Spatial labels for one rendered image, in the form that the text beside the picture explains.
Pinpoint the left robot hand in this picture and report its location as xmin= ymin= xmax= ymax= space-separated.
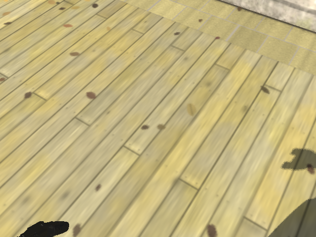
xmin=17 ymin=221 xmax=69 ymax=237

